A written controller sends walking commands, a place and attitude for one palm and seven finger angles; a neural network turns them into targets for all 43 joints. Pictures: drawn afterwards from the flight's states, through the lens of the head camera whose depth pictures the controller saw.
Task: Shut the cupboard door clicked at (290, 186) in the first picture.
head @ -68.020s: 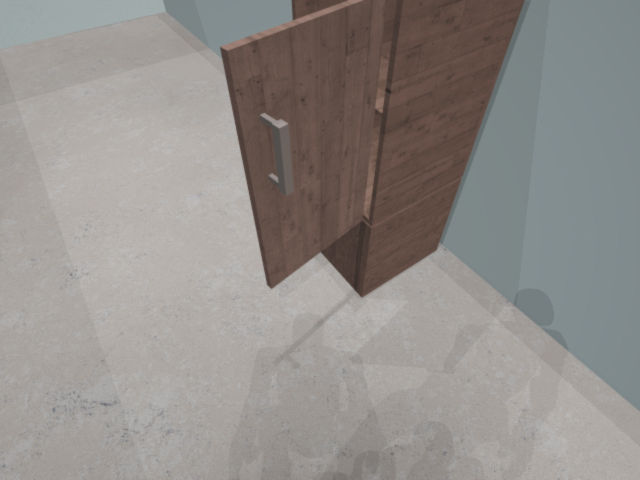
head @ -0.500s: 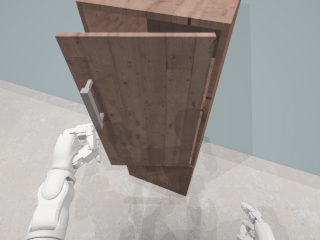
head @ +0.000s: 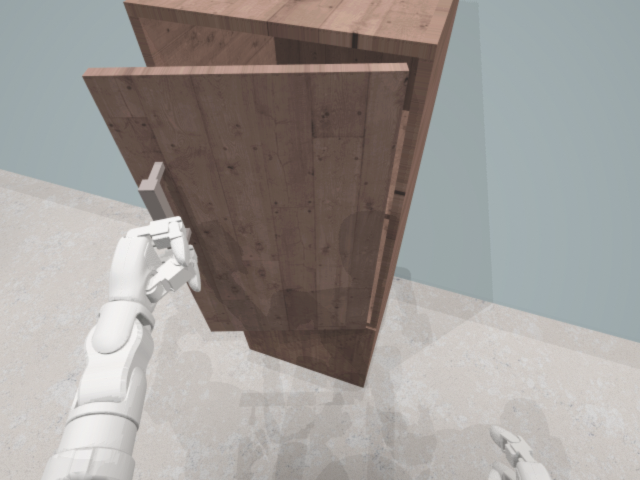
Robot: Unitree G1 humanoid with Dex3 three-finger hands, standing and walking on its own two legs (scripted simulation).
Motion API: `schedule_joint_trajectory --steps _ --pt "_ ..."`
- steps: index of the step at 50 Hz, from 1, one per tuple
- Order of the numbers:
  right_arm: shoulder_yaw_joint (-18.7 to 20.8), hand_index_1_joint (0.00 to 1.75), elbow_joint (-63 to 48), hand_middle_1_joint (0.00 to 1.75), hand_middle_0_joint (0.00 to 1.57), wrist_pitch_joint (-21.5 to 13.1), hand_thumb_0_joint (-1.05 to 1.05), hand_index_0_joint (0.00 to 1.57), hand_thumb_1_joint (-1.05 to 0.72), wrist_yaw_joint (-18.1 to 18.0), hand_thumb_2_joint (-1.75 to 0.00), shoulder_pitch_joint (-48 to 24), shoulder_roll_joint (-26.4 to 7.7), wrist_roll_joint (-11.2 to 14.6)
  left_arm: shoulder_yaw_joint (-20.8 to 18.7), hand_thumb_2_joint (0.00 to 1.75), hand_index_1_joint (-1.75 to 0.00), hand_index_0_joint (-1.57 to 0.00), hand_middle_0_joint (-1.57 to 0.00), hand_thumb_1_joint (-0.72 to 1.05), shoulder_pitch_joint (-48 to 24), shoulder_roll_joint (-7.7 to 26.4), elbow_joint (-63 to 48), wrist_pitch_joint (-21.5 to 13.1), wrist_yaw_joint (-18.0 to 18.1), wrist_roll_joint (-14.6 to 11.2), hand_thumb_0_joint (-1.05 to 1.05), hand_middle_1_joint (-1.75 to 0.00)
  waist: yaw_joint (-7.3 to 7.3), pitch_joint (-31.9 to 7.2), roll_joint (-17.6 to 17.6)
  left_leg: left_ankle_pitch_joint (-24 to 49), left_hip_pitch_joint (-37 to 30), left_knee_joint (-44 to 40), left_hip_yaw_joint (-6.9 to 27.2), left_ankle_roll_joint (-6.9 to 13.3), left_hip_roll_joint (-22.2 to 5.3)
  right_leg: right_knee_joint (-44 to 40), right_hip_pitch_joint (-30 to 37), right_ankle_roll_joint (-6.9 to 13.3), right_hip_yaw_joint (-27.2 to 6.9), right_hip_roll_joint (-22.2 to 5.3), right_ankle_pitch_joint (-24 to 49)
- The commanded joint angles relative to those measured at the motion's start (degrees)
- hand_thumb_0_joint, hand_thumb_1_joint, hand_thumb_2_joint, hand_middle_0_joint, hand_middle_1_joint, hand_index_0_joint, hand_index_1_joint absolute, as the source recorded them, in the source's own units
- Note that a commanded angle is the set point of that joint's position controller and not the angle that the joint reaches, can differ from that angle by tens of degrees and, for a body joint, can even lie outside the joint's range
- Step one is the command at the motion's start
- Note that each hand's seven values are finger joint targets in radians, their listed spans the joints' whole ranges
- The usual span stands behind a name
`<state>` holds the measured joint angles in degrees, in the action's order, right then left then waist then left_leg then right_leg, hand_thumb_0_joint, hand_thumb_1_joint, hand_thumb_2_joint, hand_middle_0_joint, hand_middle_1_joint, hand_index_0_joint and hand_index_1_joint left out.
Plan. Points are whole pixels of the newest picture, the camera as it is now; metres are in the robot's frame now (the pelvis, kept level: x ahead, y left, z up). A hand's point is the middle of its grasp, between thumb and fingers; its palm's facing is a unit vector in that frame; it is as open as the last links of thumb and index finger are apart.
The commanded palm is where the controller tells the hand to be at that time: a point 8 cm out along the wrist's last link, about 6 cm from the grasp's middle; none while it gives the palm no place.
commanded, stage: bring the fist close to the handle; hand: left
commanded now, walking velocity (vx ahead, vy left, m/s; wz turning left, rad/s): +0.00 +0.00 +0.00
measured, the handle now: (170, 214) +0.43 +0.23 +0.09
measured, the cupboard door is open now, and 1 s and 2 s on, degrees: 20 12 0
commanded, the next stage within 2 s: push the door shut along its arc in 0.24 s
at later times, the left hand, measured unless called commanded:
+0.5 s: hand (190, 268) +0.34 +0.18 +0.09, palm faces +0.03 -1.00 -0.04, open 3.1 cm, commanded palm +0.33 +0.23 +0.09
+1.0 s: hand (196, 223) +0.41 +0.18 +0.10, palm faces -0.11 -0.99 -0.04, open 3.1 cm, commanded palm +0.40 +0.22 +0.09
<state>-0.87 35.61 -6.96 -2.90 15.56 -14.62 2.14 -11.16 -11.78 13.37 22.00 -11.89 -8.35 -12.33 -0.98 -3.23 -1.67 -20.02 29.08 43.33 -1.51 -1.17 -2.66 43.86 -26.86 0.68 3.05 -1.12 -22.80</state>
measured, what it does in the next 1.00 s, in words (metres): stands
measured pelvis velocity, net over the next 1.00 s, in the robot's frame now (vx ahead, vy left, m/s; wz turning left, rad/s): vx -0.02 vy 0.01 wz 0.02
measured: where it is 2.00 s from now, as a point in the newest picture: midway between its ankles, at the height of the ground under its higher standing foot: outside the picture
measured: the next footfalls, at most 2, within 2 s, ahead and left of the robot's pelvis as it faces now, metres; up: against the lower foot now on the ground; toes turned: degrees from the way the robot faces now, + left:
none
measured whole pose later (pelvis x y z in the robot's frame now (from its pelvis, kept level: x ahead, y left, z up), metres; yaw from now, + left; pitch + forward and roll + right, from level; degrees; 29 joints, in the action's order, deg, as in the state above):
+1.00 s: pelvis -0.02 +0.01 -0.01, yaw +1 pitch +9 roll -1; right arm -1.1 37.7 -3.8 -3.2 18.1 -15.8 2.7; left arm -11.5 -37.1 20.9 50.2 -16.3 -18.1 -11.9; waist -3.5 -3.0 -1.2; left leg -19.8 36.1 47.2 -0.4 -0.4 -2.2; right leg 46.4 -32.8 0.1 3.9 -1.6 -22.2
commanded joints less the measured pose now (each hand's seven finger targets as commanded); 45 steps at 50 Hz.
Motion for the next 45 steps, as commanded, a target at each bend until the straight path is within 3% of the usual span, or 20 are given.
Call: schedule_joint_trajectory --steps 1,3,4,7,10,13,15,18,19,23,24,25,29,31,34,35,36,40,44,45 --pt "2.41 0.30 -8.09 0.30 0.20 -2.80 0.00 0.20 -0.90 -0.16 -0.90 -3.20 -6.84 -0.22 -3.46 0.90 -1.50 -1.30 -1.30 0.90 -15.10 9.44 -12.33 -5.46 0.81 -0.39 0.00 -1.50 0.67 -14.92 1.98 12.54 -8.58 -4.57 0.53 2.33 2.92 -6.02 5.03 -0.22 -1.35 1.41 19.60" --pt "2.46 0.30 -8.06 0.30 0.20 -2.31 0.00 0.20 -0.90 -0.20 -0.90 -3.23 -7.01 -0.23 -3.96 0.90 -1.50 -1.30 -1.30 0.90 -15.07 10.09 -11.37 -5.31 0.81 -0.17 0.00 -1.50 0.62 -14.04 1.97 11.53 -7.84 -4.95 0.32 2.33 2.98 -6.43 5.05 -0.25 -1.61 1.33 18.74" --pt "2.50 0.30 -8.05 0.30 0.20 -2.10 0.00 0.20 -0.90 -0.35 -0.90 -3.11 -7.29 -0.31 -5.26 0.90 -1.50 -1.30 -1.30 0.90 -14.53 11.76 -10.73 -5.23 0.97 -0.14 0.00 -1.50 0.77 -13.71 3.76 11.11 -7.07 -4.97 0.26 2.53 2.95 -6.82 5.73 -0.40 -1.85 1.25 18.08" --pt "2.34 0.30 -8.34 0.30 0.20 -1.83 0.00 0.20 -0.90 -0.42 -0.90 -4.03 -6.83 -0.08 -4.58 0.90 -1.50 -1.30 -1.30 0.90 -16.22 11.07 -12.12 -5.46 0.55 -0.24 0.00 -1.50 0.82 -13.87 0.06 10.83 -8.05 -5.43 0.00 2.39 3.08 -7.00 5.59 -0.13 -2.06 1.16 17.89" --pt "2.47 0.30 -8.29 0.30 0.20 -2.13 0.00 0.20 -0.90 -0.44 -0.90 -3.78 -6.68 -0.05 -2.11 0.90 -1.50 -1.30 -1.30 0.90 -17.61 8.60 -13.81 -6.02 0.28 -0.41 0.00 -1.50 -0.04 -15.01 0.02 12.05 -9.55 -4.95 0.13 2.52 2.94 -6.75 5.23 -0.22 -1.77 1.41 19.26" --pt "2.63 0.30 -8.19 0.30 0.20 -2.45 0.00 0.20 -0.90 -0.39 -0.90 -3.77 -6.70 -0.07 -2.32 0.90 -1.50 -1.30 -1.30 0.90 -15.22 8.27 -13.61 -6.39 0.08 -0.79 0.00 -1.50 0.37 -15.45 0.26 12.06 -10.09 -4.97 0.24 2.35 2.93 -6.62 5.17 -0.11 -1.43 1.62 19.27" --pt "2.46 0.30 -8.08 0.30 0.20 -2.42 0.00 0.20 -0.90 -0.37 -0.90 -3.75 -6.77 -0.03 -1.40 0.90 -1.50 -1.30 -1.30 0.90 -14.37 7.42 -12.32 -6.06 0.01 -0.70 0.00 -1.50 0.12 -14.24 1.86 10.90 -8.99 -5.15 0.35 2.49 2.95 -6.97 4.79 -0.30 -1.49 1.48 18.06" --pt "2.26 0.30 -7.75 0.30 0.20 -2.01 0.00 0.20 -0.90 -0.51 -0.90 -3.95 -7.11 -0.01 -2.33 0.90 -1.50 -1.30 -1.30 0.90 -16.52 9.00 -9.41 -5.09 -0.11 -0.39 0.00 -1.50 -0.35 -11.32 3.71 7.99 -7.38 -5.53 0.45 2.55 3.09 -8.00 3.47 -0.49 -1.89 1.30 14.86" --pt "2.36 0.30 -7.49 0.30 0.20 -1.76 0.00 0.20 -0.90 -0.71 -0.90 -3.57 -7.52 -0.03 -4.33 0.90 -1.50 -1.30 -1.30 0.90 -17.02 11.73 -8.19 -4.99 -0.09 -0.15 0.00 -1.50 -0.41 -11.06 5.65 7.43 -6.63 -5.41 0.44 2.74 2.99 -8.38 3.82 -0.62 -2.23 1.23 13.71" --pt "1.94 0.30 -7.17 0.30 0.20 -1.62 0.00 0.20 -0.90 -1.17 -0.90 -4.37 -7.09 -0.03 -2.67 0.90 -1.50 -1.30 -1.30 0.90 -28.17 12.13 -9.11 -6.31 -1.26 0.37 0.00 -1.50 -1.39 -13.13 -0.89 7.01 -8.85 -5.17 0.77 2.55 3.07 -7.66 2.40 -0.08 -2.40 1.14 13.08" --pt "1.96 0.30 -7.07 0.30 0.20 -1.65 0.00 0.20 -0.90 -1.30 -0.90 -3.97 -7.25 -0.08 -2.70 0.90 -1.50 -1.30 -1.30 0.90 -28.98 12.73 -8.90 -6.71 -1.45 0.38 0.00 -1.50 -1.54 -14.10 -0.09 7.23 -8.97 -4.83 0.92 2.65 2.94 -7.43 2.71 -0.05 -2.35 1.30 13.01" --pt "1.80 0.30 -6.88 0.30 0.20 -1.83 0.00 0.20 -0.90 -1.35 -0.90 -4.18 -7.09 -0.08 -1.77 0.90 -1.50 -1.30 -1.30 0.90 -30.46 11.77 -8.09 -6.98 -1.91 0.04 0.00 -1.50 -1.59 -15.02 -1.80 7.48 -9.44 -4.74 1.04 2.55 3.05 -7.22 2.72 0.10 -2.38 1.17 13.51" --pt "1.93 0.30 -5.81 0.30 0.20 -1.61 0.00 0.20 -0.90 -1.52 -0.90 -2.66 -7.80 0.05 -3.22 0.90 -1.50 -1.30 -1.30 0.90 -30.95 13.71 -0.26 -6.90 -3.91 -0.68 0.00 -1.50 -1.79 -15.77 1.67 7.96 -8.33 -4.20 1.51 2.52 2.87 -6.81 2.72 0.12 -2.08 1.45 14.11" --pt "1.85 0.30 -5.63 0.30 0.20 -1.29 0.00 0.20 -0.90 -1.33 -0.90 -2.26 -7.87 0.19 -1.86 0.90 -1.50 -1.30 -1.30 0.90 -33.22 12.54 3.40 -6.01 -4.91 -0.58 0.00 -1.50 -2.05 -14.84 1.16 7.44 -7.50 -4.39 1.64 2.37 3.01 -6.64 1.62 0.08 -1.88 1.19 14.00" --pt "2.23 0.30 -6.04 0.30 0.20 -0.55 0.00 0.20 -0.90 -1.15 -0.90 -1.04 -8.58 0.07 -3.72 0.90 -1.50 -1.30 -1.30 0.90 -32.29 14.54 7.11 -4.89 -6.03 -0.64 0.00 -1.50 -1.45 -15.85 3.20 9.36 -6.44 -3.83 1.46 2.67 3.17 -6.39 2.96 -0.01 -2.12 1.11 16.20" --pt "2.16 0.30 -6.16 0.30 0.20 -0.33 0.00 0.20 -0.90 -1.04 -0.90 -1.08 -8.42 0.28 -2.69 0.90 -1.50 -1.30 -1.30 0.90 -33.44 13.87 7.36 -4.70 -6.54 -0.61 0.00 -1.50 -1.85 -15.93 1.90 9.46 -6.38 -3.75 1.18 2.61 3.16 -6.37 2.59 -0.04 -2.21 0.92 16.67" --pt "2.15 0.30 -5.86 0.30 0.20 -0.08 0.00 0.20 -0.90 -1.08 -0.90 -0.43 -8.60 0.31 -3.08 0.90 -1.50 -1.30 -1.30 0.90 -36.19 14.49 8.77 -4.63 -6.92 -0.65 0.00 -1.50 -2.51 -14.98 3.52 9.00 -5.89 -3.74 1.49 2.62 3.12 -6.38 1.77 -0.10 -1.98 1.06 16.28" --pt "2.33 0.30 -5.61 0.30 0.20 0.28 0.00 0.20 -0.90 -1.04 -0.90 0.49 -8.75 0.23 -2.16 0.90 -1.50 -1.30 -1.30 0.90 -41.63 14.28 10.52 -6.17 -8.32 -0.86 0.00 -1.50 -3.29 -15.71 1.89 8.38 -6.32 -3.11 1.72 2.63 3.11 -5.79 0.09 0.15 -1.90 1.37 14.97" --pt "2.63 0.30 -4.89 0.30 0.20 0.82 0.00 0.20 -0.90 -1.18 -0.90 2.21 -9.45 0.19 -2.89 0.90 -1.50 -1.30 -1.30 0.90 -46.11 16.44 14.16 -7.19 -9.72 -0.52 0.00 -1.50 -4.16 -16.77 2.41 7.62 -5.94 -2.31 2.00 2.82 3.02 -5.28 -1.55 0.28 -1.90 1.72 13.42" --pt "2.46 0.30 -4.68 0.30 0.20 0.83 0.00 0.20 -0.90 -1.08 -0.90 2.09 -9.25 0.31 -1.01 0.90 -1.50 -1.30 -1.30 0.90 -48.45 15.02 14.67 -7.45 -10.21 -0.34 0.00 -1.50 -4.63 -16.74 0.08 7.09 -6.36 -2.44 2.29 2.63 2.96 -4.98 -3.03 0.36 -1.74 1.61 12.72"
